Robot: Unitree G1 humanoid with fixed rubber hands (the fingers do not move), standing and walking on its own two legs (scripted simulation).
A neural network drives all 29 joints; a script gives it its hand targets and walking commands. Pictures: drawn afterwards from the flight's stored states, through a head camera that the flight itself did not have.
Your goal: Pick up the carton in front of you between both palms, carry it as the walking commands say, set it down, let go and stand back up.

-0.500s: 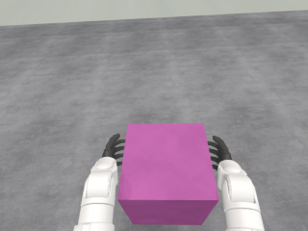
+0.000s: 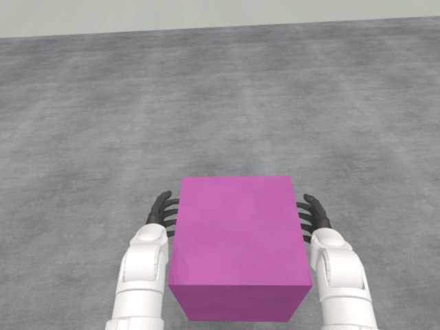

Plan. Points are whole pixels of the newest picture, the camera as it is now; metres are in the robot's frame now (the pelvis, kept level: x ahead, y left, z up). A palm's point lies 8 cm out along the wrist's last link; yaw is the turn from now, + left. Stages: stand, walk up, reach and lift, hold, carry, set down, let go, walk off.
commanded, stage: carry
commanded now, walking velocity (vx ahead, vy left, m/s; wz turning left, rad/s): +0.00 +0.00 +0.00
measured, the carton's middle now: (237, 252) +0.28 +0.00 -0.04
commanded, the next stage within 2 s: hold in 0.20 s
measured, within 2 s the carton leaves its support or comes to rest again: neither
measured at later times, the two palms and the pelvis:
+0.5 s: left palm (127, 256) +0.23 +0.19 +0.05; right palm (295, 227) +0.29 -0.10 +0.04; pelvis -0.01 -0.02 +0.01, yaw +11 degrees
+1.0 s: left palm (152, 265) +0.28 +0.19 -0.11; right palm (280, 245) +0.34 -0.11 -0.11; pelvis -0.05 -0.07 -0.05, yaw +14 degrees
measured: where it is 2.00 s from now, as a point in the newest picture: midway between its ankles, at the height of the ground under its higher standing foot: outside the picture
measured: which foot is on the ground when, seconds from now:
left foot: down 0.00-1.00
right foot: down 0.00-1.00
